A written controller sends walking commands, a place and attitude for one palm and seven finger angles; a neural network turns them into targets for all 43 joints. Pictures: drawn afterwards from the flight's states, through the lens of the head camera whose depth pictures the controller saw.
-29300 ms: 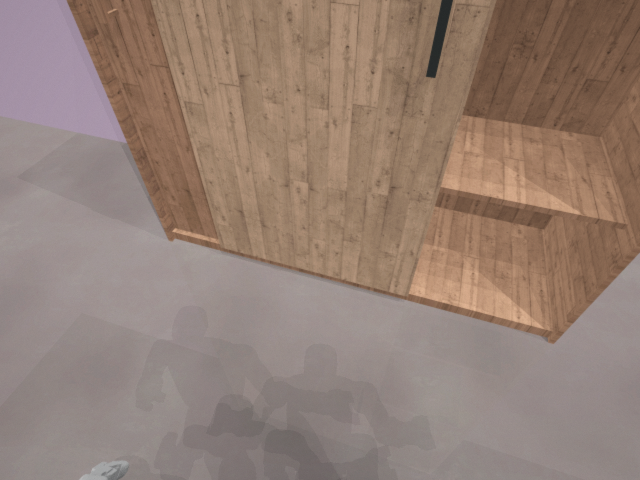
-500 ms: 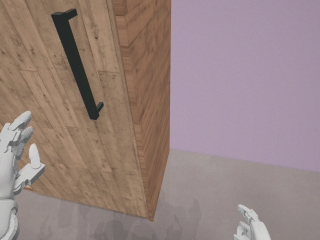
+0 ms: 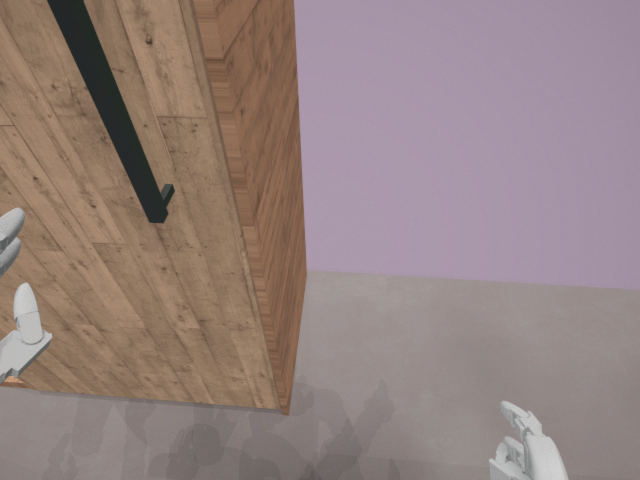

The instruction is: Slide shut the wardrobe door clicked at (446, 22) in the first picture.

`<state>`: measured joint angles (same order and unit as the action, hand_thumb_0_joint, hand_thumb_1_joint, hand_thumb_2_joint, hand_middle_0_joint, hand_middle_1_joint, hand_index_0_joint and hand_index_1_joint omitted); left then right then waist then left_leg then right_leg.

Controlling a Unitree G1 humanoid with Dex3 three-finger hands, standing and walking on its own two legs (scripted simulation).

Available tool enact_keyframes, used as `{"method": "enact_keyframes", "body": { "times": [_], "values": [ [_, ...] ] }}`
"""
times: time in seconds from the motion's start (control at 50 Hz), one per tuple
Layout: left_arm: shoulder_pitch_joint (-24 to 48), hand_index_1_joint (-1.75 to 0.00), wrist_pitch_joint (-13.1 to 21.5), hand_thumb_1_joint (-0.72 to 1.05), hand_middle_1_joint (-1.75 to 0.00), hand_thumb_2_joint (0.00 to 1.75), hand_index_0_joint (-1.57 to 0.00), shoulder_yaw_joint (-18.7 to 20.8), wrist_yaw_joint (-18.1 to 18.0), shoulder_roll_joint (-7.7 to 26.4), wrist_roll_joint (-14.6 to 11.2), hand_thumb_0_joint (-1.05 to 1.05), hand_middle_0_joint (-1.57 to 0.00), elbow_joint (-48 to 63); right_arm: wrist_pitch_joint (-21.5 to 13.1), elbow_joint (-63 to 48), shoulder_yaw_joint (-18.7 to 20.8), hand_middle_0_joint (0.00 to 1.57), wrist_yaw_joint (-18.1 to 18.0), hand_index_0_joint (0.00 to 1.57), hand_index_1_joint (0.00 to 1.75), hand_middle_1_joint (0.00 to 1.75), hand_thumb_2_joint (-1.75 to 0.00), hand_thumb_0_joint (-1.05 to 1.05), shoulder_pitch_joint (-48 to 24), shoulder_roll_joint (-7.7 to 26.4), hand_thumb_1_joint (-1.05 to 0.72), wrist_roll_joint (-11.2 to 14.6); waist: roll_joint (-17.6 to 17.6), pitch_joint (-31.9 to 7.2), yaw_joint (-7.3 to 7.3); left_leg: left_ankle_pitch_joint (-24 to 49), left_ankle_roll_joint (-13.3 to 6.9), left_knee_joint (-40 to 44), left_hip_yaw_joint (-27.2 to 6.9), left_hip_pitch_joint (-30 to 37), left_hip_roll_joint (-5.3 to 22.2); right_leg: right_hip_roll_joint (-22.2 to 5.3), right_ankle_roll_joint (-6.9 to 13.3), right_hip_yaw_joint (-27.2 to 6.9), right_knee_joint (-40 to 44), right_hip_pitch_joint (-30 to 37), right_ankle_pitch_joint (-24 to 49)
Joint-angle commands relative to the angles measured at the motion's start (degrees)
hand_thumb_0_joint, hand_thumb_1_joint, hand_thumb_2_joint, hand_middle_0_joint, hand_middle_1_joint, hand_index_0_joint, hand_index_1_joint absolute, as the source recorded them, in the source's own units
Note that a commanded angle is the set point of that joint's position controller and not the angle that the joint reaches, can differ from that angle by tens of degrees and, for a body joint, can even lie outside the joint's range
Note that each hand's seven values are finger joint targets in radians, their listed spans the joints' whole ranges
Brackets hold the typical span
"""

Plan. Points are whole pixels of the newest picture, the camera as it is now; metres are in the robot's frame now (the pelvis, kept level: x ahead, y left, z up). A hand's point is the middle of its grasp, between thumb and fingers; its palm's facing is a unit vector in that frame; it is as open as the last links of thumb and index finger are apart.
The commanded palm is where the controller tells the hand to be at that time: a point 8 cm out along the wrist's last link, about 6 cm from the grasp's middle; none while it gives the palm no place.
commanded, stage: step back with the hand held close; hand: left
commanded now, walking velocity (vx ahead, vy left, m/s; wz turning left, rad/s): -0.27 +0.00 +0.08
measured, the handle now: (128, 119) +0.42 +0.24 +0.25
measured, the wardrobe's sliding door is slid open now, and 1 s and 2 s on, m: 0.00 0.00 0.00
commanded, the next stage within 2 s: stop stepping back and stand still in 1.04 s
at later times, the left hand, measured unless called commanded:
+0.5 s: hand out of the picture +0.14 +0.27 +0.17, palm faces +0.46 -0.75 -0.48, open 7.4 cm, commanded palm +0.06 +0.30 +0.18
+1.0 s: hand out of the picture +0.06 +0.28 +0.17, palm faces +0.43 -0.74 -0.51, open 7.4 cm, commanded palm -0.02 +0.31 +0.18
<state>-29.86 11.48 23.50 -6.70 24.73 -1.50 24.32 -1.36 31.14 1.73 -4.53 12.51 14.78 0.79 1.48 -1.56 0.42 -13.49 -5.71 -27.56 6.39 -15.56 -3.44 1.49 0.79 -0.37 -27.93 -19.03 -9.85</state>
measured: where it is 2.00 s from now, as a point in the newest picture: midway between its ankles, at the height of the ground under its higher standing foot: outside the picture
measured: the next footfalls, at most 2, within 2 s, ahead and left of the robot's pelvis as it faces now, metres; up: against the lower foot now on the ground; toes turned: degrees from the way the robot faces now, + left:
right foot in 1.22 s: -0.21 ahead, -0.08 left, +0.00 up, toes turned +0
left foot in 1.32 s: -0.07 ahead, +0.06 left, +0.00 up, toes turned -2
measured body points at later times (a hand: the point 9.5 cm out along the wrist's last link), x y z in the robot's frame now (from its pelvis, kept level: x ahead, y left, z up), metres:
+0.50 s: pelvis -0.06 +0.00 -0.01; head -0.04 +0.02 +0.43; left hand +0.11 +0.30 +0.19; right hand +0.14 -0.23 -0.08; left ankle +0.02 +0.05 -0.74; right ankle +0.01 -0.12 -0.74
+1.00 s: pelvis -0.14 +0.00 +0.00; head -0.12 +0.04 +0.44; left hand +0.03 +0.32 +0.20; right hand +0.04 -0.24 -0.07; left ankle -0.05 +0.07 -0.74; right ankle -0.15 -0.14 -0.69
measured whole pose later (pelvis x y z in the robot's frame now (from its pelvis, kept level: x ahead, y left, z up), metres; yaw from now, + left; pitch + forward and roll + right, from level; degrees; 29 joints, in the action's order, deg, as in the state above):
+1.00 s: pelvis -0.14 +0.00 +0.00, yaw +3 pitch +2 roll -4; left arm -29.4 17.0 27.9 -6.6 27.8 -0.1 29.6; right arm -6.8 34.2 2.1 -3.6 11.9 10.6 -1.2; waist -1.1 0.6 -0.7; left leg -7.4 -4.6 -31.0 0.4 -26.1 0.0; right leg 6.1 -0.9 -4.0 -49.5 -24.3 -20.2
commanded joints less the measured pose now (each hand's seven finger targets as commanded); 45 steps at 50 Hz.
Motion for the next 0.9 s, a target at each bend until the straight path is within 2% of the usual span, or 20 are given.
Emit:
{"method": "enact_keyframes", "body": {
  "times": [0.0,0.04,0.12,0.2,0.28,0.32,0.36,0.44,0.52,0.58,0.62,0.64,0.68,0.72,0.76,0.8,0.82,0.84,0.86,0.88],
  "values": [
    [3.3,-0.30,3.7,0.90,-0.30,0.90,-0.20,7.1,-1.8,8.5,0.7,0.00,-0.20,9.7,-3.7,-9.6,2.2,0.20,-0.3,0.20,0.30,0.30,-0.90,0.00,-5.9,7.2,-0.90,0.0,1.1,-3.5,0.93,-7.8,0.6,11.0,-15.2,-14.9,11.5,-3.3,-0.6,-7.1,-4.7,13.3,7.2],
    [4.7,-0.30,4.3,0.90,-0.30,0.90,-0.20,7.2,-2.0,8.2,1.6,0.00,-0.20,9.7,-4.2,-9.4,2.3,0.20,-0.3,0.20,0.30,0.30,-0.90,0.00,-5.6,7.4,-0.90,0.0,2.4,-2.5,0.95,-16.6,-0.7,13.4,-17.2,-20.1,13.0,-2.4,-0.9,-6.6,-7.9,15.3,5.1],
    [8.9,-0.30,5.4,0.90,-0.30,0.90,-0.20,7.3,-2.0,7.8,3.2,0.00,-0.20,10.8,-5.0,-8.9,2.4,0.20,-0.4,0.20,0.30,0.30,-0.90,0.00,-5.2,7.4,-0.90,-0.7,4.6,-1.5,1.17,-25.7,-2.1,17.5,-21.0,-26.8,16.7,-0.3,-1.9,-4.3,-16.4,18.5,2.0],
    [9.8,-0.30,6.5,0.90,-0.30,0.90,-0.20,8.3,-1.6,8.0,3.6,0.00,-0.20,11.8,-5.7,-8.8,2.7,0.20,-0.1,0.20,0.30,0.30,-0.90,0.00,-5.3,7.2,-0.90,-1.1,2.0,-0.3,0.90,-24.7,-3.1,15.0,-20.5,-28.3,16.4,0.0,-1.7,-4.7,-16.5,18.3,1.4],
    [9.6,-0.30,8.0,0.90,-0.30,0.90,-0.20,7.4,-1.0,7.3,2.4,0.00,-0.20,14.3,-6.8,-8.2,2.4,0.20,0.4,0.20,0.30,0.30,-0.90,0.00,-4.7,6.7,-0.90,-1.2,1.6,-3.7,0.16,-12.7,0.0,7.5,-16.4,-16.9,11.2,-2.9,0.5,-9.5,-9.3,11.3,9.6],
    [8.8,-0.30,8.0,0.90,-0.30,0.90,-0.20,7.5,-1.2,7.9,1.7,0.00,-0.20,14.8,-7.3,-8.0,2.3,0.20,0.5,0.20,0.30,0.30,-0.90,0.00,-4.6,6.1,-0.90,-0.9,0.2,-6.7,0.13,-6.7,0.9,5.0,-15.4,-10.9,10.5,-3.5,0.6,-10.3,-8.0,8.3,10.2],
    [7.0,-0.30,8.1,0.90,-0.30,0.90,-0.20,8.5,-1.4,8.8,1.5,0.00,-0.20,15.4,-7.2,-8.1,2.4,0.20,0.5,0.20,0.30,0.30,-0.90,0.00,-4.9,5.8,-0.90,-0.8,-1.4,-7.9,0.19,-6.1,0.7,4.0,-15.2,-10.3,10.6,-3.7,0.6,-10.8,-7.1,8.0,9.9],
    [5.4,-0.30,8.8,0.90,-0.30,0.90,-0.20,10.4,-1.4,9.6,1.6,0.00,-0.20,15.6,-6.9,-8.6,2.5,0.20,0.6,0.20,0.30,0.30,-0.90,0.00,-5.5,6.0,-0.90,-0.8,1.4,-5.9,0.14,-16.4,-0.2,6.3,-16.7,-17.6,10.9,-2.9,0.7,-11.2,-7.4,10.1,4.7],
    [4.9,-0.30,9.3,0.90,-0.30,0.90,-0.20,11.6,-1.2,9.7,2.1,0.00,-0.20,15.0,-7.1,-8.7,2.7,0.20,0.3,0.20,0.30,0.30,-0.90,0.00,-6.0,6.5,-0.90,-1.3,6.7,-5.1,0.69,-27.2,-2.7,14.5,-21.8,-28.5,16.1,1.3,-0.8,-6.3,-17.0,18.0,2.0],
    [6.2,-0.30,9.1,0.90,-0.30,0.90,-0.20,11.7,-1.0,9.7,2.2,0.00,-0.20,14.3,-7.3,-8.4,3.1,0.20,0.4,0.20,0.30,0.30,-0.90,0.00,-5.9,6.3,-0.90,-1.4,5.8,-4.2,0.88,-27.1,-3.5,15.1,-22.4,-30.5,18.1,2.3,-0.8,-4.8,-19.4,18.7,-2.4],
    [5.0,-0.30,9.1,0.90,-0.30,0.90,-0.20,10.3,-0.8,8.4,1.8,0.00,-0.20,13.3,-7.7,-7.9,3.1,0.20,0.5,0.20,0.30,0.30,-0.90,0.00,-5.4,6.2,-0.90,-1.3,3.5,-3.2,0.71,-23.5,-2.4,11.8,-20.7,-26.4,16.4,1.2,0.3,-5.9,-13.1,15.1,-2.4],
    [5.6,-0.30,9.2,0.90,-0.30,0.90,-0.20,9.1,-0.7,8.0,1.5,0.00,-0.20,14.0,-7.9,-7.7,3.0,0.20,0.6,0.20,0.30,0.30,-0.90,0.00,-5.5,5.9,-0.90,-1.1,1.4,-3.3,0.38,-20.9,-0.8,8.6,-18.5,-21.8,13.9,-0.3,1.4,-8.4,-8.4,10.9,-1.0],
    [7.5,-0.30,9.6,0.90,-0.30,0.90,-0.20,8.1,-1.0,9.2,1.1,0.00,-0.20,16.3,-8.1,-6.9,3.0,0.20,0.7,0.20,0.30,0.30,-0.90,0.00,-5.0,5.1,-0.90,-1.2,-3.5,-5.1,-0.54,-12.1,3.0,-0.8,-12.4,-10.1,8.2,-7.3,4.2,-17.3,0.3,-0.2,2.8],
    [7.3,-0.30,9.5,0.90,-0.30,0.90,-0.20,7.8,-1.8,10.7,1.0,0.00,-0.20,17.5,-7.9,-6.0,3.3,0.20,1.1,0.20,0.30,0.30,-0.90,0.00,-4.2,4.5,-0.90,-0.7,-7.5,-8.3,-0.98,-6.6,5.0,-13.7,-8.4,1.2,4.3,-14.2,6.5,-22.9,7.6,-9.8,2.2],
    [6.4,-0.30,8.9,0.90,-0.30,0.90,-0.20,8.4,-2.5,12.0,1.0,0.00,-0.20,18.3,-7.1,-6.0,3.1,0.20,1.5,0.20,0.30,0.30,-0.90,0.00,-3.7,3.4,-0.90,-0.9,-9.6,-8.6,-1.49,-3.4,5.8,-18.6,-7.6,2.7,2.7,-17.3,7.6,-22.0,8.6,-10.6,10.1],
    [3.1,-0.30,8.3,0.90,-0.30,0.90,-0.20,9.9,-2.9,12.9,1.0,0.00,-0.20,16.8,-6.1,-5.8,2.7,0.20,1.3,0.20,0.30,0.30,-0.90,0.00,-4.1,2.9,-0.90,-1.2,-6.8,-6.4,-1.48,-1.8,5.6,-11.9,-8.1,0.5,3.4,-14.8,5.8,-17.9,5.8,-8.3,15.6],
    [2.8,-0.30,8.3,0.90,-0.30,0.90,-0.20,10.2,-2.8,12.9,1.0,0.00,-0.20,17.7,-5.9,-5.8,2.5,0.20,1.1,0.20,0.30,0.30,-0.90,0.00,-4.4,3.4,-0.90,-1.1,-3.2,-5.8,-1.23,2.4,4.9,-4.0,-9.4,-0.6,4.7,-11.2,3.6,-14.7,3.0,-6.4,14.0],
    [2.8,-0.30,8.6,0.90,-0.30,0.90,-0.20,10.9,-2.6,13.4,1.0,0.00,-0.20,18.9,-6.1,-6.2,2.6,0.20,0.7,0.20,0.30,0.30,-0.90,0.00,-4.7,4.4,-0.90,-1.0,2.8,-6.3,-0.78,7.3,3.7,1.8,-11.8,-2.9,7.3,-5.4,1.1,-10.8,-0.8,-2.7,12.2],
    [2.2,-0.30,9.1,0.90,-0.30,0.90,-0.20,11.9,-2.4,13.7,1.2,0.00,-0.20,18.8,-6.7,-6.5,2.8,0.20,0.3,0.20,0.30,0.30,-0.90,0.00,-4.8,5.0,-0.90,-0.8,7.1,-8.5,-0.22,9.1,2.0,5.3,-14.4,-8.2,10.9,-0.6,-1.1,-7.4,-5.1,5.8,12.7],
    [0.3,-0.30,9.4,0.90,-0.30,0.90,-0.20,13.0,-1.9,13.7,1.3,0.00,-0.20,17.7,-7.4,-7.0,3.0,0.20,0.3,0.20,0.30,0.30,-0.90,0.00,-5.7,5.7,-0.90,-1.0,13.9,-10.5,0.17,2.3,-0.3,12.5,-20.9,-15.9,16.8,3.4,-2.0,-3.0,-14.6,13.8,4.7]
  ]
}}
